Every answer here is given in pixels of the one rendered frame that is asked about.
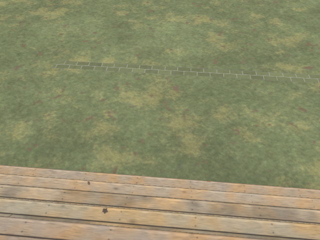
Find stairs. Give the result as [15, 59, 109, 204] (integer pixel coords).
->
[0, 165, 320, 240]

